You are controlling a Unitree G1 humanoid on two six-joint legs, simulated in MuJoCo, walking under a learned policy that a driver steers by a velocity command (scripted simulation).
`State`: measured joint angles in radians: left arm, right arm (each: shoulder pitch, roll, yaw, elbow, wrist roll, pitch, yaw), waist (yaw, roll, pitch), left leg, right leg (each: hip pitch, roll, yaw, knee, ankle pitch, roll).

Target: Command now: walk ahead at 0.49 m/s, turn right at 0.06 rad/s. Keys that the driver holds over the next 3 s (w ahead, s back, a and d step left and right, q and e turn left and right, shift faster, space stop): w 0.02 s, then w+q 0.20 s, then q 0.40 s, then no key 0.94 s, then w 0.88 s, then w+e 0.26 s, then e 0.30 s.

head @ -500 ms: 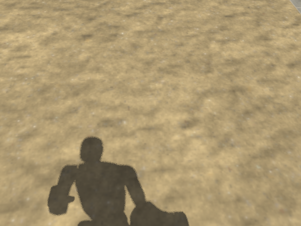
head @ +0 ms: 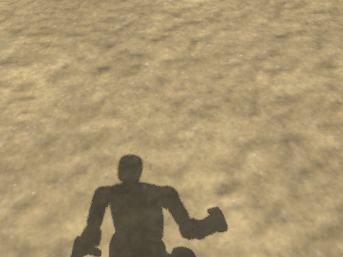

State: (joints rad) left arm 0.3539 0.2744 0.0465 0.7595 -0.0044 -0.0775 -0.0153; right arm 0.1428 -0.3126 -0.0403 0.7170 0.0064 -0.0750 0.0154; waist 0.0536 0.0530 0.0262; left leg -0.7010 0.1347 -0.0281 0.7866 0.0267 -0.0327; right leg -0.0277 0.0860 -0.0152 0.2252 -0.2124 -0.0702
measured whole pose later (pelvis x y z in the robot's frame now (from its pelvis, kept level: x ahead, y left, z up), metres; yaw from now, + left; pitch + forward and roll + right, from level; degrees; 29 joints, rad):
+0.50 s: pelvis +0.27 +0.06 +0.00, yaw +12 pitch +2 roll -1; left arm 0.10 0.31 0.03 0.67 0.02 -0.06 0.03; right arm 0.26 -0.31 -0.05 0.71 0.01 -0.02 0.00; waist -0.05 -0.02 0.08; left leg -0.26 -0.12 -0.11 0.39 -0.15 0.09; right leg -0.65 -0.03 0.12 0.85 -0.20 0.09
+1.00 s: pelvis +0.37 +0.05 -0.01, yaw +23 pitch +0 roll -1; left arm 0.16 0.25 0.02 0.76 0.00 0.00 0.01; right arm 0.19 -0.29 -0.04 0.71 0.00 0.05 -0.03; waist 0.02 0.02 0.05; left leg -0.24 0.01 -0.07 0.54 -0.29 -0.06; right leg -0.32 0.02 0.04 0.49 -0.17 0.00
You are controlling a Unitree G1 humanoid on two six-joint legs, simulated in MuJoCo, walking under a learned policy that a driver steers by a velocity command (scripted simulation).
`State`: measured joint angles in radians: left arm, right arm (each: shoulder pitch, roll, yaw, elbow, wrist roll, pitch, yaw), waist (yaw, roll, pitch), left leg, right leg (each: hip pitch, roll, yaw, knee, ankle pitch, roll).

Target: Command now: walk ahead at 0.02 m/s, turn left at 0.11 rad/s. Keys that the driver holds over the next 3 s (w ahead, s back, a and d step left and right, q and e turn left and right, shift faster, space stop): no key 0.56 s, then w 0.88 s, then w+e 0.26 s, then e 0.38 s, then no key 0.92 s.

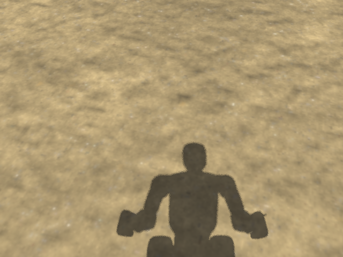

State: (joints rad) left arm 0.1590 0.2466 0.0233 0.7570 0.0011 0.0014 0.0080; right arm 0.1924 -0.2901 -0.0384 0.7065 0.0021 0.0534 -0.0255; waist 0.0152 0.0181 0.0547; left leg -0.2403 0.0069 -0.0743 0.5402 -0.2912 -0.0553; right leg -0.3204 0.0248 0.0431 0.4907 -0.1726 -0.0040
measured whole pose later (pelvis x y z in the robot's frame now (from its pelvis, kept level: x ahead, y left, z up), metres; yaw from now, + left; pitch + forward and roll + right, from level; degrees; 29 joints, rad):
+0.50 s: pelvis +0.02 +0.03 +0.00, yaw +0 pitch -2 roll +0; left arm 0.18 0.26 0.04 0.97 0.00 0.01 0.04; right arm 0.26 -0.23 -0.01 0.82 -0.01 -0.02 -0.01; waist 0.01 0.00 0.04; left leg -0.14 -0.03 -0.05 0.50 -0.32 0.02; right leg -0.24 -0.02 0.07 0.48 -0.21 0.05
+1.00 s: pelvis +0.13 -0.03 +0.01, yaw -1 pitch +0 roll +1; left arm 0.34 0.23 0.03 1.05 -0.01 -0.10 -0.02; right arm 0.26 -0.30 -0.06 0.86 0.03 -0.08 0.00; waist 0.04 0.04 0.01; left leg -0.48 0.06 -0.02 1.04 -0.25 0.04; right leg -0.07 0.04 -0.02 0.32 -0.24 -0.06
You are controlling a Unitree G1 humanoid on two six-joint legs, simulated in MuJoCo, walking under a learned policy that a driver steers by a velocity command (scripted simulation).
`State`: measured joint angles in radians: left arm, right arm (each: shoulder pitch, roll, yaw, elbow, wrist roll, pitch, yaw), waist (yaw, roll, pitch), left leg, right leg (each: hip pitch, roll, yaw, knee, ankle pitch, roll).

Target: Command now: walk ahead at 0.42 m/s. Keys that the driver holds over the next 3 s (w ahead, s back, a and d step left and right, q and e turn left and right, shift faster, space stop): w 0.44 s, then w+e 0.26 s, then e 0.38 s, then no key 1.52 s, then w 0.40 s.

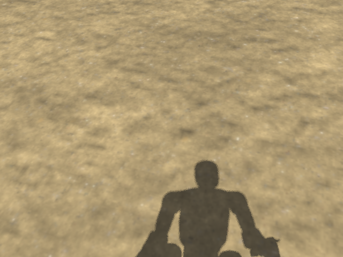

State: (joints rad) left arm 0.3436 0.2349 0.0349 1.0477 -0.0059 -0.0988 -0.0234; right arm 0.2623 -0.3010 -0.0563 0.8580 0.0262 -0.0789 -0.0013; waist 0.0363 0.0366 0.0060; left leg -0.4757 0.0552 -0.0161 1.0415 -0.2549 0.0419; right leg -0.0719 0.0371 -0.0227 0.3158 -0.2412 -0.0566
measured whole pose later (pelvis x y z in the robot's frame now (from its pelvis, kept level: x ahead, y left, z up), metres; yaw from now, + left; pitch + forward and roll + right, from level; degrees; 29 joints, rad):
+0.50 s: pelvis +0.28 +0.06 -0.01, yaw -1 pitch -1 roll +1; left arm 0.26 0.28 0.04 0.95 -0.03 -0.09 0.00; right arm 0.22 -0.25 -0.05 0.89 0.00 -0.10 0.04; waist -0.01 -0.04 0.05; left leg -0.23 -0.06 0.07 0.37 -0.13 0.07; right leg -0.49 -0.09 0.04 1.15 -0.30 -0.05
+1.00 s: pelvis +0.53 -0.01 -0.02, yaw -15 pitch +2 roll +1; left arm 0.13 0.29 0.06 0.73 0.00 -0.04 -0.02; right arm 0.16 -0.30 -0.04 0.83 0.00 -0.05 -0.02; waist 0.00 0.02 0.08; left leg -0.48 0.02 -0.04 1.24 -0.47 -0.03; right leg -0.44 0.08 0.00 0.48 -0.08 -0.10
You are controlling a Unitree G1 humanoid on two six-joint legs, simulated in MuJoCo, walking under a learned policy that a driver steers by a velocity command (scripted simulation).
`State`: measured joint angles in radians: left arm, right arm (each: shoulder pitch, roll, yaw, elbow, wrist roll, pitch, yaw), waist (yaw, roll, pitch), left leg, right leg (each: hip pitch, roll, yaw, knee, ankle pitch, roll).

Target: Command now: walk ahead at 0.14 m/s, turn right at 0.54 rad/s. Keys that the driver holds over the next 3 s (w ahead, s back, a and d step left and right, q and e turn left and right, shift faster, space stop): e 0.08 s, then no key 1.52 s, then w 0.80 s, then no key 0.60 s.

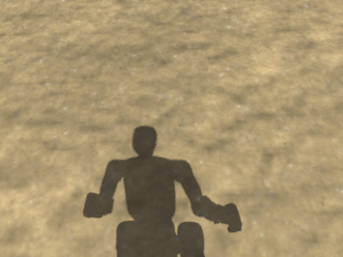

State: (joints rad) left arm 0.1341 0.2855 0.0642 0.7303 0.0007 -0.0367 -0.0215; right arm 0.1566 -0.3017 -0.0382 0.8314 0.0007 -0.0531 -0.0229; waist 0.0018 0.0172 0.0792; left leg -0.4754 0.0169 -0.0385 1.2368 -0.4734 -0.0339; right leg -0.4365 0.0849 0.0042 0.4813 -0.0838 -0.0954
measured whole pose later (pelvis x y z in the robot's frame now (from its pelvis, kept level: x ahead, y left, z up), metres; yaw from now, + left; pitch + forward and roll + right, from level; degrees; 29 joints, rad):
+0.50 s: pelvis +0.09 +0.05 +0.01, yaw -8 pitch +1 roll -1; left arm 0.17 0.28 0.05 0.73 0.00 0.03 0.03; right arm 0.18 -0.24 -0.03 0.82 -0.01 -0.03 -0.02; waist -0.02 -0.03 0.01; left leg -0.28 0.02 -0.03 0.49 -0.23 0.00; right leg -0.35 0.04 0.07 0.71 -0.44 0.05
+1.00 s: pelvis +0.09 +0.03 +0.01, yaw -8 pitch -2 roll +0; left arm 0.22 0.22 0.03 0.88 0.01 0.00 0.02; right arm 0.17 -0.25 -0.04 0.99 0.00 0.00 -0.03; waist -0.02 0.00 0.04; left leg -0.21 0.03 -0.03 0.50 -0.26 -0.04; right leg -0.19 0.02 0.05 0.52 -0.30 0.00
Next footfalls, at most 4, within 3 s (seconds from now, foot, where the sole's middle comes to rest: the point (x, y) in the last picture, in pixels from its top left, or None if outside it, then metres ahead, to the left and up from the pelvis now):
0.32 left None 0.16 0.16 -0.77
2.28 right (221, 233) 0.49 -0.13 -0.77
2.74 left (173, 173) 0.75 0.05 -0.77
3.00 right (229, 205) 0.61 -0.17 -0.77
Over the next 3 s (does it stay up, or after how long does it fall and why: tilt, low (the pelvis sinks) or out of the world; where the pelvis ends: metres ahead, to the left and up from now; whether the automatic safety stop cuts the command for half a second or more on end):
stays up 0.59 -0.03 0.00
